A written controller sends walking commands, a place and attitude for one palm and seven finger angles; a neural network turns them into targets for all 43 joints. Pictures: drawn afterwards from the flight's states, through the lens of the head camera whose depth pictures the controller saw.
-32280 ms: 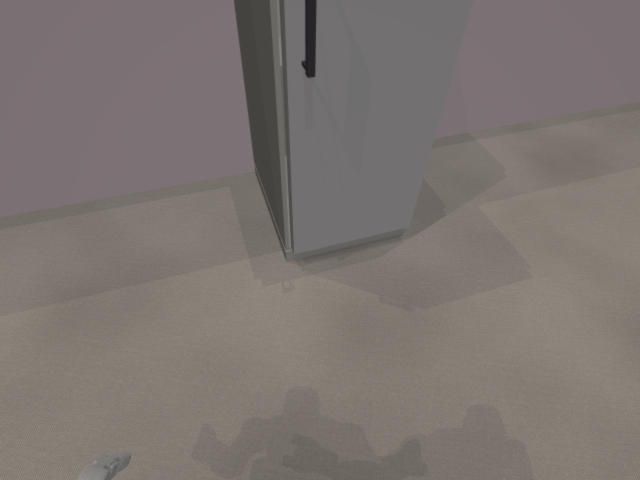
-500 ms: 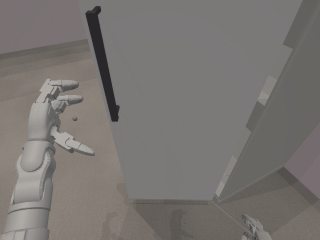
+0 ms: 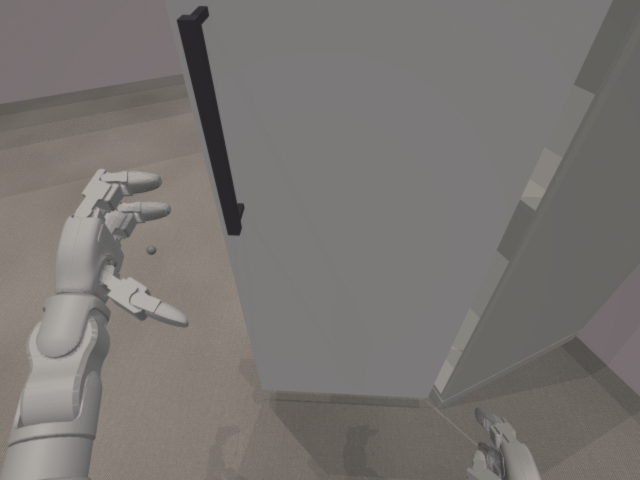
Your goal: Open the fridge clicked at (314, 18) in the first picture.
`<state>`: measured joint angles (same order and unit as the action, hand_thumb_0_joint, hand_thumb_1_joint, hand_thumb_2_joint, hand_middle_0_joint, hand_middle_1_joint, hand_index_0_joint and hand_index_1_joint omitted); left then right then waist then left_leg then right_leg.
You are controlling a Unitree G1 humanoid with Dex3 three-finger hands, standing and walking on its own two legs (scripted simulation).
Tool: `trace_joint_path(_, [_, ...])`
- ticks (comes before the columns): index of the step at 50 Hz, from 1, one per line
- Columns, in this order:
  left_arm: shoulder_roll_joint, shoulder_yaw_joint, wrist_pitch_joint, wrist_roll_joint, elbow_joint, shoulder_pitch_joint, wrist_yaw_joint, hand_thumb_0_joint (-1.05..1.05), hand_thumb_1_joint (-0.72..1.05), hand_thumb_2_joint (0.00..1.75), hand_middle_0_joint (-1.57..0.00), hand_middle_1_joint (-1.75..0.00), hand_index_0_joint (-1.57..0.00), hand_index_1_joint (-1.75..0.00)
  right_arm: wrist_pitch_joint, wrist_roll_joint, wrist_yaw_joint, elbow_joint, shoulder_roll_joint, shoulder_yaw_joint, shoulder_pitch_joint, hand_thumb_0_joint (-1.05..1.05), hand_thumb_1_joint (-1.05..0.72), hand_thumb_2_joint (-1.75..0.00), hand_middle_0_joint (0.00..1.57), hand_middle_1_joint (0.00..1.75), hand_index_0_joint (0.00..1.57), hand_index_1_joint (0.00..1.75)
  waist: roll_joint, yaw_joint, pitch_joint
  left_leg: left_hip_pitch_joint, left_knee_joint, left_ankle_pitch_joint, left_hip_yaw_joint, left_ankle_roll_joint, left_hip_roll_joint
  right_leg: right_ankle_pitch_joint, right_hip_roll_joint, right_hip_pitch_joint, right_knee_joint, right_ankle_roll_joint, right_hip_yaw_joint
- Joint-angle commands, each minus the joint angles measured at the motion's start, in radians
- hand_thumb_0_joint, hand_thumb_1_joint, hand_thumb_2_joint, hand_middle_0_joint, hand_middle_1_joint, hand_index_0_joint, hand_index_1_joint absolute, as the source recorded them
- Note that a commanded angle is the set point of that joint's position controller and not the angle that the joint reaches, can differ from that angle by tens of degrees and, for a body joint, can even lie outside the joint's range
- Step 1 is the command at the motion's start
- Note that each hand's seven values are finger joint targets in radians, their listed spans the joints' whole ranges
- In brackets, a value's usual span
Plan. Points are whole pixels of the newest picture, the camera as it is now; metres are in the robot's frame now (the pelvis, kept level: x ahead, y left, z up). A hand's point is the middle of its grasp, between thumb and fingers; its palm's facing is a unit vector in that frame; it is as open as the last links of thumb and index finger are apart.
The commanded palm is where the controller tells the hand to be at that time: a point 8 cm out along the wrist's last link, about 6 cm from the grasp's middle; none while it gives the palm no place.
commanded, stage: draw the hand back to the body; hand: left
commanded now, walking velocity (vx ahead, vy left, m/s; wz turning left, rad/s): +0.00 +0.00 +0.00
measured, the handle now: (220, 138) +0.48 +0.19 +0.20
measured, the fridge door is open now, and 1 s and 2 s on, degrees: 62 62 62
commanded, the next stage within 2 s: step back with the hand held close in 1.58 s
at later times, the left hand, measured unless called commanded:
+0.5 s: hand (113, 274) +0.26 +0.25 +0.17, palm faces +0.37 -0.93 -0.03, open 14.6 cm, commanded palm +0.21 +0.28 +0.18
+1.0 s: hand (78, 313) +0.22 +0.26 +0.16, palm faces +0.41 -0.84 -0.34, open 10.8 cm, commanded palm +0.17 +0.30 +0.18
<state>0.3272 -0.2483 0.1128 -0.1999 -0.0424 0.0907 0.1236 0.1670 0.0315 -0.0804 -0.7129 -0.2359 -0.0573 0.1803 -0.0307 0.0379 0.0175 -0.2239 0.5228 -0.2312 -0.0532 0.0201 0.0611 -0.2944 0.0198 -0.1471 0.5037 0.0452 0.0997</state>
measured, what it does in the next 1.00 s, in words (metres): stands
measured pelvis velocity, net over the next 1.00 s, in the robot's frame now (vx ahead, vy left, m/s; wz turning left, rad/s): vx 0.01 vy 0.01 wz -0.02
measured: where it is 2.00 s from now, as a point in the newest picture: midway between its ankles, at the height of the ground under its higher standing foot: outside the picture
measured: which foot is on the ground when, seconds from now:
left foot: down 0.00-1.00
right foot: down 0.00-1.00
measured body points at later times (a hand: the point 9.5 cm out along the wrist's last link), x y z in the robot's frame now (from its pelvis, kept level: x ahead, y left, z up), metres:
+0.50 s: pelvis +0.02 +0.00 +0.01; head -0.03 -0.01 +0.45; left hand +0.24 +0.29 +0.18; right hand +0.26 -0.19 -0.04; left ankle +0.03 +0.13 -0.73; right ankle -0.01 -0.08 -0.73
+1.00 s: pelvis +0.01 +0.01 +0.01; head -0.02 +0.00 +0.46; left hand +0.19 +0.31 +0.18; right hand +0.17 -0.22 -0.09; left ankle +0.03 +0.13 -0.73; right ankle -0.01 -0.08 -0.73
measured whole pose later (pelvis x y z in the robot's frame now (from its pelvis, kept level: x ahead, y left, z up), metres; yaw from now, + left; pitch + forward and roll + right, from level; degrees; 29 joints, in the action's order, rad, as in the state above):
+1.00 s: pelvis +0.01 +0.01 +0.01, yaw -1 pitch -7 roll -1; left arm 0.34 -0.29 0.10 -0.08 0.32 -0.40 -0.13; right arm 0.14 -0.02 -0.07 -0.73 -0.23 -0.01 0.22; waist -0.06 0.05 0.05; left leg -0.06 0.37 -0.19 -0.09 0.00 0.05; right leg -0.22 0.02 0.02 0.32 0.03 0.07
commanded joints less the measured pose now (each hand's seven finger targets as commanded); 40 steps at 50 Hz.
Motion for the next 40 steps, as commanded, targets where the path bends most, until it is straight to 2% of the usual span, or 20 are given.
trace_joint_path(1, [0.173, -0.183, -0.095, -0.127, 0.162, 0.307, -0.063, 0.0, -0.55, 0.2, -0.25, -1.15, -0.25, -1.15, 0.067, 0.036, -0.023, 0.157, -0.109, 0.061, -0.194, 0.0, -0.9, -0.9, 0.2, 0.3, 0.2, 0.3, -0.055, 0.068, -0.25, 0.067, -0.07, 0.064, 0.043, -0.02, -0.052, 0.13, -0.04, 0.03, -0.135, -0.032, -0.133])
trace_joint_path(2, [0.086, -0.098, -0.183, -0.132, 0.278, 0.319, -0.087, 0.0, -0.55, 0.2, -0.25, -1.15, -0.25, -1.15, 0.067, 0.037, -0.026, 0.168, -0.104, 0.05, -0.208, 0.0, -0.9, -0.9, 0.2, 0.3, 0.2, 0.3, -0.043, 0.049, -0.256, 0.1, -0.09, 0.099, 0.042, -0.025, -0.054, 0.177, -0.04, 0.05, -0.137, -0.042, -0.112])
trace_joint_path(3, [0.099, -0.125, -0.236, -0.13, 0.355, 0.318, -0.109, 0.0, -0.55, 0.2, -0.25, -1.15, -0.25, -1.15, 0.07, 0.034, -0.028, 0.176, -0.106, 0.058, -0.208, 0.0, -0.9, -0.9, 0.2, 0.3, 0.2, 0.3, -0.049, 0.055, -0.294, 0.127, -0.091, 0.14, 0.042, -0.023, -0.058, 0.24, -0.038, 0.072, -0.133, -0.047, -0.098])
trace_joint_path(4, [0.118, -0.161, -0.301, -0.129, 0.341, 0.24, -0.133, 0.0, -0.55, 0.2, -0.25, -1.15, -0.25, -1.15, 0.066, 0.032, -0.027, 0.175, -0.112, 0.058, -0.205, 0.0, -0.9, -0.9, 0.2, 0.3, 0.2, 0.3, -0.019, 0.066, -0.303, 0.121, -0.091, 0.185, 0.042, -0.024, -0.058, 0.322, -0.038, 0.094, -0.117, -0.054, -0.087])
trace_joint_path(5, [0.114, -0.16, -0.372, -0.114, 0.371, 0.188, -0.155, 0.0, -0.55, 0.2, -0.25, -1.15, -0.25, -1.15, 0.055, 0.035, -0.023, 0.182, -0.113, 0.056, -0.222, 0.0, -0.9, -0.9, 0.2, 0.3, 0.2, 0.3, -0.016, 0.077, -0.308, 0.124, -0.096, 0.218, 0.036, -0.027, -0.059, 0.375, -0.037, 0.104, -0.107, -0.058, -0.08])
trace_joint_path(7, [0.082, -0.105, -0.437, -0.056, 0.483, 0.145, -0.192, 0.0, -0.55, 0.2, -0.25, -1.15, -0.25, -1.15, 0.039, 0.03, -0.015, 0.194, -0.108, 0.048, -0.236, 0.0, -0.9, -0.9, 0.2, 0.3, 0.2, 0.3, -0.018, 0.061, -0.285, 0.146, -0.1, 0.283, 0.024, -0.035, -0.057, 0.436, -0.031, 0.096, -0.095, -0.059, -0.062])
trace_joint_path(9, [0.044, -0.059, -0.445, -0.03, 0.522, 0.088, -0.205, 0.0, -0.55, 0.2, -0.25, -1.15, -0.25, -1.15, 0.03, 0.025, -0.011, 0.189, -0.108, 0.045, -0.229, 0.0, -0.9, -0.9, 0.2, 0.3, 0.2, 0.3, 0.02, 0.039, -0.217, 0.155, -0.1, 0.299, 0.021, -0.04, -0.048, 0.424, -0.019, 0.056, -0.101, -0.056, -0.049])
trace_joint_path(11, [0.061, -0.082, -0.421, -0.035, 0.563, 0.081, -0.205, 0.0, -0.55, 0.2, -0.25, -1.15, -0.25, -1.15, 0.026, 0.018, -0.016, 0.182, -0.114, 0.046, -0.228, 0.0, -0.9, -0.9, 0.2, 0.3, 0.2, 0.3, 0.066, 0.034, -0.199, 0.166, -0.098, 0.3, 0.024, -0.043, -0.042, 0.425, -0.012, 0.05, -0.108, -0.056, -0.05])
trace_joint_path(14, [0.069, -0.101, -0.393, -0.056, 0.568, 0.113, -0.19, 0.0, -0.55, 0.2, -0.25, -1.15, -0.25, -1.15, 0.023, 0.013, -0.032, 0.17, -0.114, 0.044, -0.235, 0.0, -0.9, -0.9, 0.2, 0.3, 0.2, 0.3, 0.082, 0.023, -0.168, 0.177, -0.108, 0.265, 0.026, -0.044, -0.044, 0.353, -0.004, 0.026, -0.125, -0.053, -0.051])
trace_joint_path(16, [0.081, -0.112, -0.394, -0.052, 0.563, 0.116, -0.187, 0.0, -0.55, 0.2, -0.25, -1.15, -0.25, -1.15, 0.017, 0.012, -0.037, 0.163, -0.11, 0.042, -0.24, 0.0, -0.9, -0.9, 0.2, 0.3, 0.2, 0.3, 0.037, 0.028, -0.139, 0.181, -0.114, 0.247, 0.022, -0.042, -0.045, 0.302, -0.001, 0.015, -0.141, -0.044, -0.054])
trace_joint_path(20, [0.076, -0.104, -0.42, -0.042, 0.576, 0.079, -0.171, 0.0, -0.55, 0.2, -0.25, -1.15, -0.25, -1.15, 0.001, 0.011, -0.04, 0.169, -0.099, 0.031, -0.249, 0.0, -0.9, -0.9, 0.2, 0.3, 0.2, 0.3, -0.087, 0.035, -0.152, 0.2, -0.126, 0.269, 0.016, -0.038, -0.056, 0.318, -0.005, 0.044, -0.147, -0.033, -0.057])
trace_joint_path(23, [0.072, -0.093, -0.422, -0.049, 0.625, 0.044, -0.143, 0.0, -0.44, 0.25, -0.25, -1.09, -0.25, -1.09, 0.001, 0.011, -0.04, 0.179, -0.097, 0.029, -0.246, 0.0, -0.9, -0.9, 0.2, 0.3, 0.2, 0.3, -0.09, 0.036, -0.201, 0.228, -0.123, 0.325, 0.018, -0.039, -0.053, 0.387, -0.003, 0.079, -0.137, -0.032, -0.05])
trace_joint_path(24, [0.075, -0.101, -0.42, -0.059, 0.608, 0.028, -0.134, 0.0, -0.41, 0.27, -0.25, -1.07, -0.25, -1.07, 0.003, 0.013, -0.041, 0.177, -0.097, 0.027, -0.245, 0.0, -0.9, -0.9, 0.2, 0.3, 0.2, 0.3, -0.058, 0.035, -0.187, 0.221, -0.123, 0.318, 0.022, -0.037, -0.051, 0.391, -0.003, 0.077, -0.139, -0.035, -0.048])
trace_joint_path(25, [0.078, -0.11, -0.413, -0.07, 0.626, 0.025, -0.124, 0.0, -0.37, 0.29, -0.24, -1.04, -0.24, -1.04, 0.006, 0.013, -0.042, 0.181, -0.097, 0.028, -0.248, 0.0, -0.9, -0.9, 0.2, 0.3, 0.2, 0.3, -0.058, 0.036, -0.193, 0.225, -0.124, 0.315, 0.022, -0.038, -0.051, 0.395, -0.003, 0.079, -0.141, -0.038, -0.05])
trace_joint_path(26, [0.25, -0.185, -0.288, 0.05, 0.626, -0.112, -0.195, 0.0, -0.33, 0.31, -0.24, -1.02, -0.24, -1.02, 0.015, -0.033, -0.022, 0.192, -0.1, 0.044, -0.187, 0.0, -0.9, -0.9, 0.2, 0.3, 0.2, 0.3, -0.033, 0.039, -0.072, 0.191, -0.112, 0.257, 0.006, -0.034, -0.057, 0.394, -0.026, 0.032, -0.202, -0.049, -0.089])
trace_joint_path(27, [0.179, -0.149, -0.234, 0.059, 0.573, -0.182, -0.213, 0.0, -0.3, 0.32, -0.24, -1.0, -0.24, -1.0, 0.012, -0.04, -0.01, 0.18, -0.099, 0.04, -0.187, 0.0, -0.9, -0.9, 0.2, 0.3, 0.2, 0.3, -0.026, 0.029, -0.063, 0.168, -0.131, 0.238, 0.007, -0.034, -0.059, 0.373, -0.025, 0.05, -0.2, -0.042, -0.079])
trace_joint_path(28, [0.13, -0.103, -0.209, 0.062, 0.549, -0.225, -0.216, 0.0, -0.26, 0.34, -0.24, -0.98, -0.24, -0.98, 0.009, -0.036, -0.004, 0.186, -0.091, 0.038, -0.187, 0.0, -0.9, -0.9, 0.2, 0.3, 0.2, 0.3, 0.026, 0.027, -0.044, 0.158, -0.138, 0.229, 0.011, -0.037, -0.055, 0.362, -0.026, 0.05, -0.198, -0.044, -0.076])
trace_joint_path(35, [0.163, -0.091, -0.053, 0.11, 0.574, -0.146, -0.257, 0.0, -0.01, 0.46, -0.23, -0.83, -0.23, -0.83, 0.016, -0.04, -0.007, 0.185, -0.102, 0.058, -0.17, 0.0, -0.9, -0.9, 0.2, 0.3, 0.2, 0.3, -0.018, 0.013, -0.025, 0.209, -0.179, 0.108, 0.001, -0.043, -0.048, 0.129, -0.015, 0.022, -0.27, -0.038, -0.082])
trace_joint_path(36, [0.17, -0.093, -0.04, 0.117, 0.567, -0.143, -0.262, 0.0, 0.03, 0.48, -0.23, -0.81, -0.23, -0.81, 0.02, -0.04, -0.01, 0.176, -0.105, 0.061, -0.171, 0.0, -0.9, -0.9, 0.2, 0.3, 0.2, 0.3, -0.052, 0.011, -0.018, 0.22, -0.18, 0.101, -0.005, -0.044, -0.048, 0.115, -0.016, 0.017, -0.283, -0.036, -0.088])
trace_joint_path(40, [0.19, -0.131, 0.013, 0.124, 0.555, -0.225, -0.274, 0.0, 0.17, 0.55, -0.22, -0.73, -0.22, -0.73, 0.029, -0.043, -0.015, 0.169, -0.105, 0.071, -0.169, 0.0, -0.9, -0.9, 0.2, 0.3, 0.2, 0.3, -0.019, 0.029, -0.065, 0.228, -0.191, 0.111, 0.004, -0.046, -0.049, 0.117, -0.017, 0.06, -0.276, -0.036, -0.082])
